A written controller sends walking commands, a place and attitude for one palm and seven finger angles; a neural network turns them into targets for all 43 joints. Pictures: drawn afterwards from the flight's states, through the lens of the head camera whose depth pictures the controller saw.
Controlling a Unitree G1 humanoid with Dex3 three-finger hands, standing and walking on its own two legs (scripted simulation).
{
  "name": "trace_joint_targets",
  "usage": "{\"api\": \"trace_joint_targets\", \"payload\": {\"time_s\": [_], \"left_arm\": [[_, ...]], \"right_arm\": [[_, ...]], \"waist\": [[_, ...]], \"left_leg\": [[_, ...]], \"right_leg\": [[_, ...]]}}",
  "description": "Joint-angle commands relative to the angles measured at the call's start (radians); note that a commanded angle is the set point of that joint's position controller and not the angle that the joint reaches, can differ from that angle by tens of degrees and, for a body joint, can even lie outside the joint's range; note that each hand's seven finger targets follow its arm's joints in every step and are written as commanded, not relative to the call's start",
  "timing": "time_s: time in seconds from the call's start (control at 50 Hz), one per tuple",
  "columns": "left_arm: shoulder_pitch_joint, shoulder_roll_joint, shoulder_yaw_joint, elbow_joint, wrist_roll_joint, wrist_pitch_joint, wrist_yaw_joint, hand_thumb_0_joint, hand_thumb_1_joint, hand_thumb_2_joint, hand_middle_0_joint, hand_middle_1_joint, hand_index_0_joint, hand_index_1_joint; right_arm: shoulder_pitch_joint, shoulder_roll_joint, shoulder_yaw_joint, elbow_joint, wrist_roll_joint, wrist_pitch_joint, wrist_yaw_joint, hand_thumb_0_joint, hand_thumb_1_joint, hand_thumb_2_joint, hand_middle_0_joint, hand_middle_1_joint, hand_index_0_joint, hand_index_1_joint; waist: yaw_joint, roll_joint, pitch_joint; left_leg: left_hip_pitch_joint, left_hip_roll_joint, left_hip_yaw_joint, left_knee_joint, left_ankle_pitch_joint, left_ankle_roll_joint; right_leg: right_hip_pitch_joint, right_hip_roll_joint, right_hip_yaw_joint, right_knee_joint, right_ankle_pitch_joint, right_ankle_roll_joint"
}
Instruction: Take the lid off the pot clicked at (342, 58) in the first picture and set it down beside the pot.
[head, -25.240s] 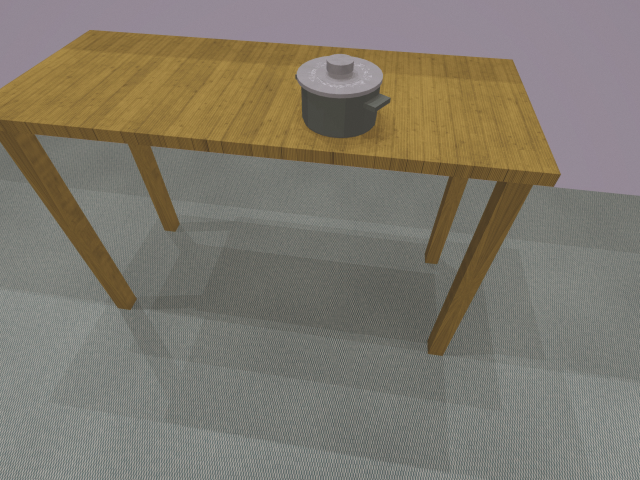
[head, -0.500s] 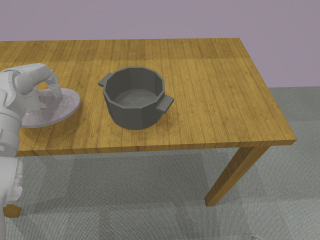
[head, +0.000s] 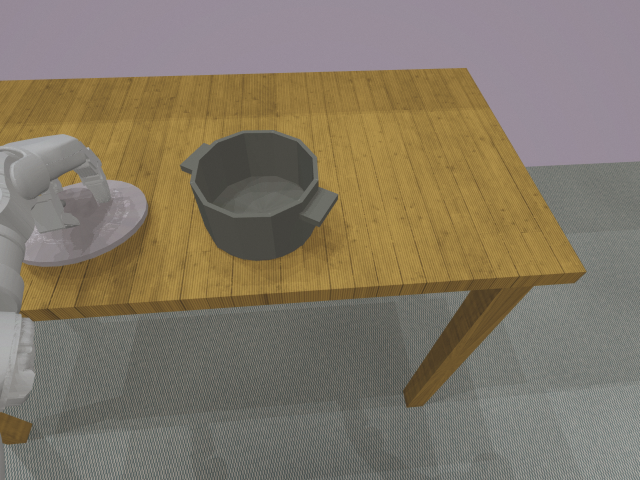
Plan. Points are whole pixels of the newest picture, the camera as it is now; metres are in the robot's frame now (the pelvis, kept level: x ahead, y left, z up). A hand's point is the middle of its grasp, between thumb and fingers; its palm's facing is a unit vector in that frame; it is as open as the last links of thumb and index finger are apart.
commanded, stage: lower the lid onto the table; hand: left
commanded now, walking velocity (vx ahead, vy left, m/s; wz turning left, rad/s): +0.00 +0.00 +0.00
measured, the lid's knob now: (72, 205) +0.45 +0.31 +0.08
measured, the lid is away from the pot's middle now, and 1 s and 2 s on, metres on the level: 0.24 0.24 0.24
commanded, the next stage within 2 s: open the fingers wide in 0.10 s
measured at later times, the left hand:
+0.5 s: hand (65, 212) +0.43 +0.30 +0.10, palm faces -0.40 -0.06 -0.91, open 8.2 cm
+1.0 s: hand (70, 206) +0.44 +0.30 +0.10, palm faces -0.41 -0.08 -0.91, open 9.8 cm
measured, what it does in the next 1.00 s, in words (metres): stands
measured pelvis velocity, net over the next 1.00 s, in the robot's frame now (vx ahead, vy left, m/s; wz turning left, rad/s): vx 0.00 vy -0.01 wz -0.02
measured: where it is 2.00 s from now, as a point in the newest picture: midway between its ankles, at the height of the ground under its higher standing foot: outside the picture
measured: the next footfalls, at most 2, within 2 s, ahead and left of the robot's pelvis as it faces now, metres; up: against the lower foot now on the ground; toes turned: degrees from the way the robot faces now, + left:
none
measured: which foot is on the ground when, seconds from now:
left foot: down 0.00-1.00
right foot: down 0.00-1.00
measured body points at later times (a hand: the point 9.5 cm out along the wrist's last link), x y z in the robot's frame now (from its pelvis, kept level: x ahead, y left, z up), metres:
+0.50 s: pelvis -0.01 +0.00 -0.01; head +0.05 +0.00 +0.44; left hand +0.44 +0.30 +0.15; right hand +0.04 -0.28 -0.13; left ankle -0.01 +0.04 -0.74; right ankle -0.02 -0.15 -0.74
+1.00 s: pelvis +0.00 -0.01 -0.01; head +0.06 -0.01 +0.44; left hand +0.46 +0.30 +0.15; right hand +0.04 -0.29 -0.13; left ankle -0.01 +0.04 -0.74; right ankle -0.02 -0.15 -0.74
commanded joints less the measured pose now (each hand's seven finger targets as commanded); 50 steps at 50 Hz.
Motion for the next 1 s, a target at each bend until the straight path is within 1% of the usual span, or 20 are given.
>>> {"api": "trace_joint_targets", "payload": {"time_s": [0.0,0.02,0.06,0.14,0.18,0.2,0.28,0.36,0.44,0.52,0.56,0.6,0.64,0.7,0.74,0.8,0.84,0.9,0.94,0.98], "left_arm": [[-0.415,0.210,0.019,-0.143,-0.023,-0.002,0.031,0.000,0.362,1.319,-0.942,-0.751,-0.953,-0.784],[-0.432,0.213,0.014,-0.124,-0.023,0.003,0.030,0.000,0.362,1.319,-0.942,-0.751,-0.953,-0.784],[-0.443,0.267,0.052,-0.136,-0.016,-0.001,0.038,0.000,0.362,1.319,-0.942,-0.751,-0.953,-0.784],[-0.397,0.207,0.009,-0.112,-0.019,-0.005,0.038,0.000,0.362,1.319,-0.942,-0.751,-0.953,-0.784],[-0.415,0.252,0.038,-0.033,-0.002,-0.001,0.046,0.000,0.362,1.319,-0.942,-0.751,-0.953,-0.784],[-0.486,0.296,0.077,-0.244,0.027,-0.066,0.069,0.000,0.352,1.303,-0.927,-0.753,-0.938,-0.785],[-0.398,0.232,0.065,-0.214,0.024,-0.116,0.101,0.000,0.314,1.236,-0.868,-0.764,-0.878,-0.792],[-0.455,0.350,0.146,-0.224,0.010,-0.104,0.123,0.000,0.273,1.176,-0.812,-0.769,-0.820,-0.795],[-0.496,0.257,0.060,-0.214,0.024,-0.085,0.131,0.000,0.228,1.126,-0.760,-0.766,-0.767,-0.789],[-0.464,0.334,0.121,-0.178,0.023,-0.082,0.135,0.000,0.180,1.081,-0.710,-0.759,-0.716,-0.778],[-0.494,0.285,0.077,-0.192,0.017,-0.080,0.129,0.000,0.156,1.059,-0.686,-0.754,-0.691,-0.771],[-0.484,0.294,0.089,-0.204,0.020,-0.081,0.128,0.000,0.132,1.036,-0.661,-0.750,-0.666,-0.766],[-0.442,0.358,0.143,-0.213,0.020,-0.093,0.129,0.000,0.109,1.012,-0.636,-0.747,-0.640,-0.761],[-0.405,0.302,0.096,-0.116,0.015,-0.080,0.117,0.000,0.073,0.976,-0.598,-0.742,-0.602,-0.754],[-0.444,0.314,0.090,-0.142,0.020,-0.079,0.117,0.000,0.049,0.954,-0.574,-0.737,-0.578,-0.747],[-0.459,0.330,0.109,-0.201,0.033,-0.088,0.123,0.000,0.014,0.918,-0.537,-0.732,-0.539,-0.739],[-0.386,0.344,0.136,-0.185,0.025,-0.098,0.119,0.000,-0.008,0.892,-0.510,-0.731,-0.512,-0.737],[-0.380,0.350,0.132,-0.131,0.012,-0.084,0.111,0.000,-0.045,0.859,-0.474,-0.724,-0.475,-0.727],[-0.457,0.339,0.109,-0.211,0.016,-0.085,0.112,0.000,-0.070,0.839,-0.451,-0.716,-0.452,-0.718],[-0.455,0.374,0.147,-0.266,0.023,-0.095,0.120,0.000,-0.092,0.813,-0.425,-0.714,-0.425,-0.714]], "right_arm": [[0.028,-0.163,-0.066,-0.095,0.000,-0.015,-0.013,0.000,-0.900,-0.900,0.200,0.300,0.200,0.300],[0.034,-0.168,-0.064,-0.087,0.003,-0.009,-0.013,0.000,-0.900,-0.900,0.200,0.300,0.200,0.300],[0.037,-0.173,-0.064,-0.091,0.003,-0.004,-0.012,0.000,-0.900,-0.900,0.200,0.300,0.200,0.300],[0.033,-0.168,-0.064,-0.099,0.004,-0.004,-0.011,0.000,-0.900,-0.900,0.200,0.300,0.200,0.300],[0.042,-0.173,-0.057,-0.082,0.006,0.004,-0.016,0.000,-0.900,-0.900,0.200,0.300,0.200,0.300],[0.037,-0.174,-0.058,-0.096,-0.006,0.019,-0.025,0.000,-0.900,-0.900,0.200,0.300,0.200,0.300],[0.028,-0.157,-0.065,-0.105,-0.009,0.033,-0.031,0.000,-0.900,-0.900,0.200,0.300,0.200,0.300],[0.034,-0.161,-0.059,-0.103,-0.007,0.043,-0.035,0.000,-0.900,-0.900,0.200,0.300,0.200,0.300],[0.036,-0.163,-0.063,-0.085,-0.001,0.036,-0.037,0.000,-0.900,-0.900,0.200,0.300,0.200,0.300],[0.039,-0.163,-0.054,-0.086,-0.001,0.036,-0.045,0.000,-0.900,-0.900,0.200,0.300,0.200,0.300],[0.037,-0.159,-0.055,-0.084,-0.002,0.034,-0.047,0.000,-0.900,-0.900,0.200,0.300,0.200,0.300],[0.038,-0.160,-0.058,-0.086,-0.001,0.033,-0.047,0.000,-0.900,-0.900,0.200,0.300,0.200,0.300],[0.035,-0.164,-0.055,-0.094,-0.002,0.035,-0.046,0.000,-0.900,-0.900,0.200,0.300,0.200,0.300],[0.034,-0.160,-0.050,-0.085,0.001,0.040,-0.049,0.000,-0.900,-0.900,0.200,0.300,0.200,0.300],[0.030,-0.167,-0.050,-0.089,0.005,0.042,-0.050,0.000,-0.900,-0.900,0.200,0.300,0.200,0.300],[0.037,-0.158,-0.056,-0.095,0.000,0.037,-0.050,0.000,-0.900,-0.900,0.200,0.300,0.200,0.300],[0.039,-0.159,-0.054,-0.102,-0.001,0.039,-0.049,0.000,-0.900,-0.900,0.200,0.300,0.200,0.300],[0.035,-0.161,-0.050,-0.095,0.001,0.049,-0.048,0.000,-0.900,-0.900,0.200,0.300,0.200,0.300],[0.026,-0.167,-0.055,-0.099,0.003,0.051,-0.048,0.000,-0.900,-0.900,0.200,0.300,0.200,0.300],[0.031,-0.159,-0.060,-0.107,-0.001,0.048,-0.049,0.000,-0.900,-0.900,0.200,0.300,0.200,0.300]], "waist": [[-0.016,0.045,-0.331],[-0.022,0.025,-0.297],[-0.009,0.028,-0.319],[-0.012,0.057,-0.322],[-0.015,0.001,-0.278],[0.000,-0.006,-0.313],[0.005,0.078,-0.341],[0.013,0.073,-0.391],[-0.010,0.100,-0.361],[0.004,0.052,-0.380],[-0.006,0.060,-0.386],[-0.004,0.077,-0.390],[0.009,0.087,-0.399],[-0.006,0.015,-0.311],[-0.005,0.043,-0.308],[0.004,0.108,-0.383],[0.010,0.096,-0.404],[0.003,0.012,-0.354],[-0.001,0.066,-0.379],[0.007,0.108,-0.444]], "left_leg": [[0.340,0.068,-0.127,-0.009,0.507,-0.070],[0.312,0.070,-0.127,-0.017,0.448,-0.068],[0.298,0.065,-0.124,-0.021,0.428,-0.066],[0.308,0.068,-0.129,-0.005,0.465,-0.077],[0.252,0.064,-0.119,-0.002,0.363,-0.065],[0.256,0.082,-0.117,-0.003,0.373,-0.056],[0.327,0.091,-0.146,0.021,0.460,-0.079],[0.295,0.079,-0.125,0.009,0.419,-0.069],[0.331,0.092,-0.143,0.005,0.405,-0.080],[0.275,0.070,-0.110,0.006,0.362,-0.063],[0.281,0.070,-0.105,0.010,0.377,-0.057],[0.308,0.075,-0.110,0.013,0.428,-0.064],[0.303,0.075,-0.104,0.016,0.464,-0.068],[0.210,0.070,-0.083,0.011,0.356,-0.048],[0.209,0.069,-0.082,0.002,0.328,-0.047],[0.297,0.069,-0.099,0.021,0.431,-0.061],[0.300,0.073,-0.092,0.036,0.527,-0.065],[0.201,0.067,-0.064,0.026,0.402,-0.042],[0.240,0.070,-0.074,0.019,0.421,-0.046],[0.312,0.070,-0.086,0.038,0.527,-0.054]], "right_leg": [[-0.048,0.071,-0.011,-0.003,0.212,-0.062],[-0.062,0.072,-0.014,-0.006,0.187,-0.062],[-0.040,0.070,-0.010,0.001,0.186,-0.067],[-0.068,0.068,-0.014,0.014,0.181,-0.070],[-0.083,0.073,-0.014,0.023,0.148,-0.066],[-0.105,0.073,-0.010,0.019,0.125,-0.070],[-0.158,0.073,-0.010,0.040,0.110,-0.074],[-0.094,0.068,-0.001,0.037,0.130,-0.073],[-0.165,0.070,-0.009,0.029,0.097,-0.074],[-0.091,0.072,0.001,0.029,0.126,-0.075],[-0.089,0.069,0.002,0.028,0.145,-0.074],[-0.098,0.072,-0.002,0.027,0.154,-0.073],[-0.073,0.070,-0.003,0.028,0.169,-0.075],[-0.079,0.071,0.000,0.025,0.153,-0.069],[-0.080,0.068,0.000,0.023,0.139,-0.074],[-0.092,0.076,-0.002,0.033,0.153,-0.075],[-0.072,0.074,-0.002,0.039,0.202,-0.073],[-0.038,0.070,0.005,0.036,0.201,-0.064],[-0.051,0.066,0.003,0.033,0.198,-0.069],[-0.048,0.074,0.003,0.038,0.223,-0.069]]}}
